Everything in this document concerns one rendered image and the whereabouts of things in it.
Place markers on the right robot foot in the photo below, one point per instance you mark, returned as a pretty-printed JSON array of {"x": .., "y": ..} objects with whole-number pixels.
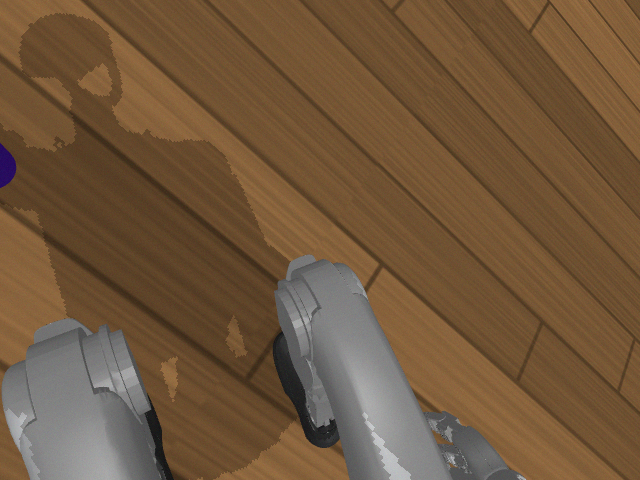
[{"x": 322, "y": 437}]

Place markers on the left robot foot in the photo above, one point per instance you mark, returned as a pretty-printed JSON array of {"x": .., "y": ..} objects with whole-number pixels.
[{"x": 156, "y": 432}]

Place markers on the tin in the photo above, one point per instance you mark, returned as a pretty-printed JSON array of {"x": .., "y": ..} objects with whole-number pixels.
[{"x": 7, "y": 166}]

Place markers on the right robot hand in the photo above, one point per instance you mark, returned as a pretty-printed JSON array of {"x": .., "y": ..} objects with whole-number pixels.
[{"x": 474, "y": 456}]

